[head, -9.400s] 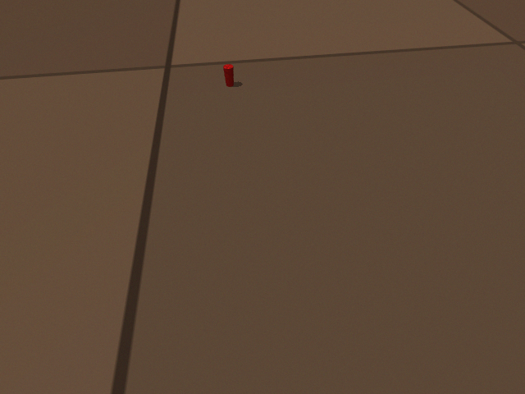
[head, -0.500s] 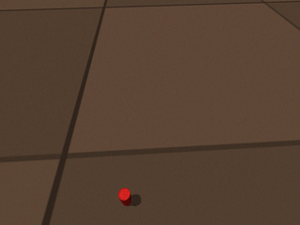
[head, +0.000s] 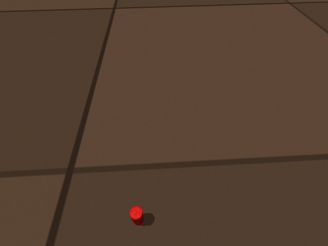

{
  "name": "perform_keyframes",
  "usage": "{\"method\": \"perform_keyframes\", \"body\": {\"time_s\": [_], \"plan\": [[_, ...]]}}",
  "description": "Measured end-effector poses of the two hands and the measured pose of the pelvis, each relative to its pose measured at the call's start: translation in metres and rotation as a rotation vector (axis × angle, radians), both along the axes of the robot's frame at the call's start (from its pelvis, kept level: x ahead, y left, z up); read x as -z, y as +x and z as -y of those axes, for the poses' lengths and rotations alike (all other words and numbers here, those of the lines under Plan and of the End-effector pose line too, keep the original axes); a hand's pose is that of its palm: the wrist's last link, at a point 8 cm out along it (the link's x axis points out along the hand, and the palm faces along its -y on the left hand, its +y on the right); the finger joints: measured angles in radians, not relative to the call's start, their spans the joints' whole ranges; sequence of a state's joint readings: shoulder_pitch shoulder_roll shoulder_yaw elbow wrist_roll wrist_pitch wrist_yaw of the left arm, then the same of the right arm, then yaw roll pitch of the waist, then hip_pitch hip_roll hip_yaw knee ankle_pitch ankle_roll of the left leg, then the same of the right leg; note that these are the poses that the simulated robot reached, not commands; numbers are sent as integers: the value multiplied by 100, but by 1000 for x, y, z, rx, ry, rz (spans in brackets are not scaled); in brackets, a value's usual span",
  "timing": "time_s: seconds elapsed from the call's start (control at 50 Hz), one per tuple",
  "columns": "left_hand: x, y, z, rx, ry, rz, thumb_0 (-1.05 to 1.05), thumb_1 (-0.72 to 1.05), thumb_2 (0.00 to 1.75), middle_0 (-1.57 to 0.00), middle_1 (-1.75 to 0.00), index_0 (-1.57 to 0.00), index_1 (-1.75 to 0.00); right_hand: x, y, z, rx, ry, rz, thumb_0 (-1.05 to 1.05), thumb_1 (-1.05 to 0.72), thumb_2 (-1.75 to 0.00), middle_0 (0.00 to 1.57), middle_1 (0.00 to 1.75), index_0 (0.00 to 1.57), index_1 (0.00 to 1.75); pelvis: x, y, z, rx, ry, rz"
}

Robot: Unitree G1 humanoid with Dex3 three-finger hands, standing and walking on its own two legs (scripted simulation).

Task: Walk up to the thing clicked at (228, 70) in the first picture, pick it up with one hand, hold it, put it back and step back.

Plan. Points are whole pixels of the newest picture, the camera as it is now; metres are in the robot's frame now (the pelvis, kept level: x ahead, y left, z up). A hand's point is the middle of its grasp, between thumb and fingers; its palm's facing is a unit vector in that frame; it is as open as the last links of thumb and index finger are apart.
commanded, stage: go down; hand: left
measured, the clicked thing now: (137, 216) +0.40 +0.17 -0.71
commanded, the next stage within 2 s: none
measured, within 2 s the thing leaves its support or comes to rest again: neither
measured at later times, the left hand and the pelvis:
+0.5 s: hand out of the picture +0.15 +0.27 -0.19, palm faces +0.06 -0.94 -0.32, open 16.2 cm; pelvis -0.01 +0.00 -0.06, yaw -1 degrees
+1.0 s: hand out of the picture +0.15 +0.28 -0.21, palm faces +0.09 -0.95 -0.29, open 17.5 cm; pelvis -0.01 +0.00 -0.10, yaw -1 degrees
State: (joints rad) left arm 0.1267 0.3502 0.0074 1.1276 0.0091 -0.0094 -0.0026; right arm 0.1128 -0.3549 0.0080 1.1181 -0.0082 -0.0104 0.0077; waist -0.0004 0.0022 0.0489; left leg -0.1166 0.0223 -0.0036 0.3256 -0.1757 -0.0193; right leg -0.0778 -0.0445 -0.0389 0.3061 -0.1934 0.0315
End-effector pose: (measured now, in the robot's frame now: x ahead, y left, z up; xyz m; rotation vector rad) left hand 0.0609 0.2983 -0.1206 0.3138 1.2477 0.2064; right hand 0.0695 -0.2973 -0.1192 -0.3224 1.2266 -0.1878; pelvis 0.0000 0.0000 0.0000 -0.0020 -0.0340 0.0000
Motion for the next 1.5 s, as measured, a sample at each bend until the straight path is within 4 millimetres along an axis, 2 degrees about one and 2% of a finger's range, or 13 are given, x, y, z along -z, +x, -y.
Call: {"method": "perform_keyframes", "body": {"time_s": [0.1, 0.18, 0.26, 0.42, 0.54, 0.64, 0.76, 0.88, 1.14, 1.22, 1.3, 1.42, 1.5], "plan": [[3, 32, 5, -43, -11, 109, 1, 80, 79, -15, -22, -15, -21, 1, 9, -12, 5, 15, 108, 1, -94, -91, 20, 30, 20, 30, 6, -10, 0, -4, -3, -57], [10, 69, 3, -20, -21, 164, 1, 61, 60, -9, -15, -10, -14, 6, 8, -25, 19, 36, 143, 1, -97, -92, 20, 30, 20, 30, 15, -17, 3, 4, -6, -119], [13, 89, -3, -7, -17, 193, 1, 38, 40, -6, -11, -7, -10, 12, 1, -33, 48, 54, 161, 1, -97, -92, 20, 30, 20, 30, 23, -16, 2, 16, -7, -156], [27, 81, -11, -19, -16, 148, 1, -7, 17, -5, -8, -6, -7, 25, 7, -38, 59, 62, 225, 1, -94, -91, 20, 30, 20, 30, 43, -13, -3, 23, -14, -217], [38, 72, -14, -29, -16, 176, 0, -34, 9, -6, -8, -7, -7, 32, 31, -39, 22, 36, 306, 1, -91, -90, 20, 30, 20, 30, 60, -13, -5, 19, -19, -255], [42, 70, -16, -29, -17, 190, 0, -47, 5, -7, -7, -7, -7, 33, 54, -42, -11, 21, 378, 1, -89, -90, 20, 30, 20, 30, 70, -12, -4, 14, -26, -275], [45, 67, -21, -42, -14, 183, 0, -54, 3, -8, -7, -8, -7, 32, 74, -48, -42, 9, 445, 1, -89, -89, 20, 30, 20, 30, 79, -9, -4, 9, -34, -299], [52, 67, -26, -47, -26, 197, 0, -57, 2, -8, -6, -8, -6, 40, 82, -51, -64, 2, 470, 1, -89, -90, 20, 30, 20, 30, 90, -8, -3, 6, -40, -330], [68, 64, -33, -34, -42, 265, 0, -53, 2, -8, -4, -8, -4, 71, 69, -49, -69, 11, 440, 1, -92, -90, 20, 30, 20, 30, 116, -17, -2, 13, -40, -389], [80, 64, -42, -44, -43, 299, 0, -51, 2, -8, -4, -8, -3, 84, 66, -47, -90, 6, 436, 1, -93, -91, 20, 30, 20, 30, 128, -24, -1, 12, -39, -416], [104, 83, -56, -38, -53, 404, 0, -52, 3, -7, -4, -8, -4, 109, 64, -40, -129, -16, 431, 1, -94, -91, 20, 30, 20, 30, 153, -33, 0, 11, -38, -465], [135, 138, -65, 63, -89, 620, -1, -52, 5, -6, -6, -7, -6, 158, 57, -30, -155, -54, 389, 1, -94, -91, 20, 30, 20, 30, 200, -49, 0, 18, -42, -528], [154, 162, -71, 75, -94, 687, -1, -52, 8, -6, -8, -6, -8, 189, 45, -28, -149, -50, 345, 1, -92, -91, 20, 30, 20, 30, 225, -57, 0, 29, -44, -558]]}}
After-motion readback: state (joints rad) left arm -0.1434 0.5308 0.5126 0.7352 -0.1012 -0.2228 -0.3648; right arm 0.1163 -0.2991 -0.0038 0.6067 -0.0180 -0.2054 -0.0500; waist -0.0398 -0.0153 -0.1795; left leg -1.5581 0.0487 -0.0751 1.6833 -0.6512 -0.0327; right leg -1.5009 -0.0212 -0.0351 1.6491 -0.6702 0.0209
